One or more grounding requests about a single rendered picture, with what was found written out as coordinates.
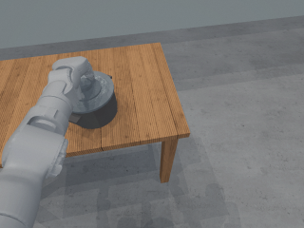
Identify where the table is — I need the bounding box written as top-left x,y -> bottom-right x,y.
0,42 -> 191,183

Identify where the knob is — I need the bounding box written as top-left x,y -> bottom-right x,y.
79,77 -> 92,92

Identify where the robot left hand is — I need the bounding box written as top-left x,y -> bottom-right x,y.
51,56 -> 95,101

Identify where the pot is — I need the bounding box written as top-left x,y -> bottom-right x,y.
68,75 -> 118,129

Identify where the robot left upper arm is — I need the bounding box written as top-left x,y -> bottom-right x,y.
0,124 -> 68,228

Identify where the lid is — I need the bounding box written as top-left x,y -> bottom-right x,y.
72,70 -> 114,114

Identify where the robot left forearm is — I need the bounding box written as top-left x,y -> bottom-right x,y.
1,64 -> 81,167

